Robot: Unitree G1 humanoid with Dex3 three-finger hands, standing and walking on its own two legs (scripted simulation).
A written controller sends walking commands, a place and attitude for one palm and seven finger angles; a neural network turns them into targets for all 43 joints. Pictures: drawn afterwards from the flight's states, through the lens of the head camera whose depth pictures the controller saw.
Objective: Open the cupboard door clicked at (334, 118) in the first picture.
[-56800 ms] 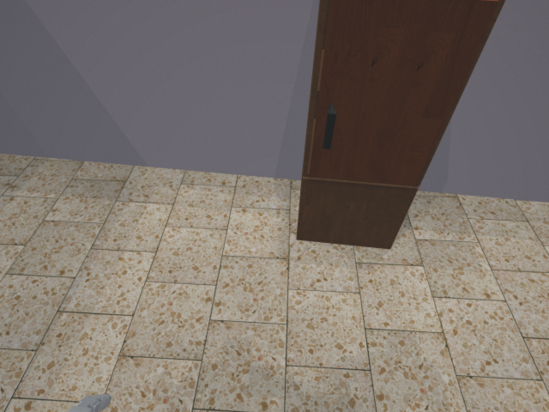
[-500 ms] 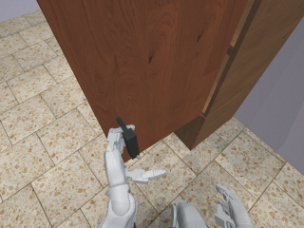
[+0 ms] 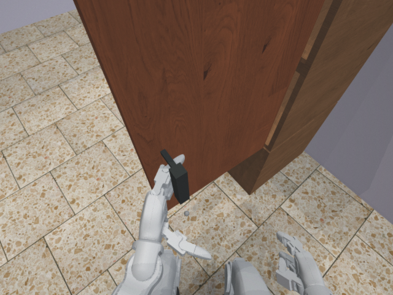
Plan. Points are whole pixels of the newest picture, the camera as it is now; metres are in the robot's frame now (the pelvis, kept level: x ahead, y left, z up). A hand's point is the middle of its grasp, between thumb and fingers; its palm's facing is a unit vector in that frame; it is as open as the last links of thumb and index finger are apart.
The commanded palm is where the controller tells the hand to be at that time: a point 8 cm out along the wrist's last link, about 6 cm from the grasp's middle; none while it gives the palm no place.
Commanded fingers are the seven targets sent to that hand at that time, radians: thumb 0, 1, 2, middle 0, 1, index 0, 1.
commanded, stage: slide the hand sideways off the handle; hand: left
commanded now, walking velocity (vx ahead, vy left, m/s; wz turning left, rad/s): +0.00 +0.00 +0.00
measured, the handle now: (174, 177) +0.34 +0.06 +0.03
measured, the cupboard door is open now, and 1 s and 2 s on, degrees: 88 90 90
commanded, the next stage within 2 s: draw the hand back to the body in 1.06 s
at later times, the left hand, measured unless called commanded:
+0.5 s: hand (172, 233) +0.23 +0.06 +0.03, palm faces -0.13 -0.99 +0.01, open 16.2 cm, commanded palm +0.21 +0.11 +0.02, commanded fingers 0.00 -0.50 0.30 -0.15 -0.30 -0.15 -0.30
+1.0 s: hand (141, 254) +0.20 +0.11 +0.03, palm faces -0.10 -0.99 +0.01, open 16.3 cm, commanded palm +0.17 +0.17 +0.02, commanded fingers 0.00 -0.50 0.30 -0.15 -0.30 -0.15 -0.30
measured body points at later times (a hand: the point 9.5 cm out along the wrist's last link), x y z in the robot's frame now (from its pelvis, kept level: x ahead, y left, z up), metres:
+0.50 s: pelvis +0.00 +0.01 -0.01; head +0.09 +0.00 +0.43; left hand +0.24 +0.11 +0.03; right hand +0.19 -0.21 -0.10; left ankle +0.05 +0.12 -0.60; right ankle +0.02 -0.09 -0.60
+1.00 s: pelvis +0.00 +0.01 -0.02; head +0.09 +0.00 +0.42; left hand +0.20 +0.16 +0.03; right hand +0.21 -0.22 -0.10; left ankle +0.05 +0.12 -0.60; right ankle +0.02 -0.09 -0.60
